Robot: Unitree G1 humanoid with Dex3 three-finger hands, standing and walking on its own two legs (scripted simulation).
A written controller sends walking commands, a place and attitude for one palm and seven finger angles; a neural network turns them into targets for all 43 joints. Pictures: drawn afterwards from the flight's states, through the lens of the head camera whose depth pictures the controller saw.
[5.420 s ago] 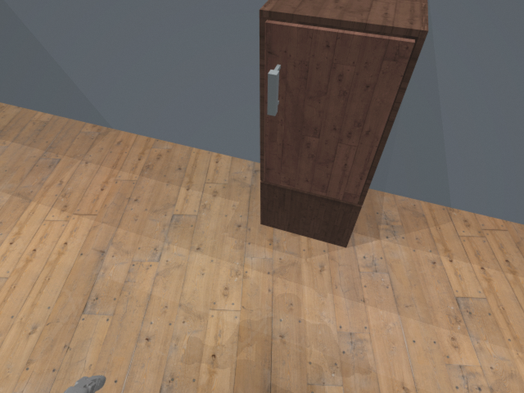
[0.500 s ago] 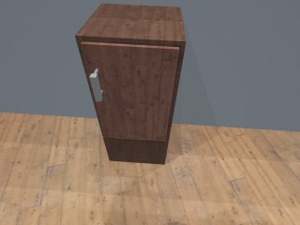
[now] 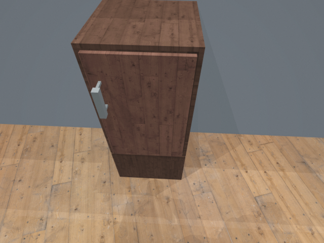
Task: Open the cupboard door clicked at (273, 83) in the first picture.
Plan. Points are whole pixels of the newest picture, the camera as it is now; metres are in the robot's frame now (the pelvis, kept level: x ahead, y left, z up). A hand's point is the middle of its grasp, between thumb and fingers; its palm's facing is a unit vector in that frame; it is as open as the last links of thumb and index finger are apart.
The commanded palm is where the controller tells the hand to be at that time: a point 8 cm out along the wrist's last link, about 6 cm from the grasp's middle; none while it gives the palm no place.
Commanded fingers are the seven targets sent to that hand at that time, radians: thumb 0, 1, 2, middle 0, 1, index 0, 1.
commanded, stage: come to a stop and stand still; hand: left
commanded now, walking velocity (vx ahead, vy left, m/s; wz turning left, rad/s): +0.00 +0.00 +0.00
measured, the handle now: (101, 99) +0.58 +0.26 -0.02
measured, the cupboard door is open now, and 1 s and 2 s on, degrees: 0 0 0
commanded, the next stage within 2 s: look again from close up in 0.50 s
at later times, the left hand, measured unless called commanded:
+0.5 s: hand out of the picture +0.03 +0.17 -0.17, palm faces +0.04 -0.98 -0.21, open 7.4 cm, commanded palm none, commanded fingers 0.00 0.90 0.90 -0.20 -0.30 -0.20 -0.30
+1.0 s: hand out of the picture +0.01 +0.15 -0.18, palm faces +0.06 -0.98 -0.18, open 7.4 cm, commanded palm none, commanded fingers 0.00 0.90 0.90 -0.20 -0.30 -0.20 -0.30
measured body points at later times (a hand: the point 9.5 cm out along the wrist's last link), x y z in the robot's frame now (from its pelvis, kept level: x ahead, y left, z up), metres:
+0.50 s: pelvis +0.04 -0.01 +0.00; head +0.05 -0.01 +0.45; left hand +0.03 +0.22 -0.16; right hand +0.04 -0.23 -0.16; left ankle -0.03 +0.11 -0.74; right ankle -0.03 -0.10 -0.74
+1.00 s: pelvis +0.03 -0.02 +0.00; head +0.04 -0.02 +0.45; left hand +0.01 +0.20 -0.16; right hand +0.02 -0.23 -0.16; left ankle -0.03 +0.11 -0.74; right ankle -0.03 -0.10 -0.74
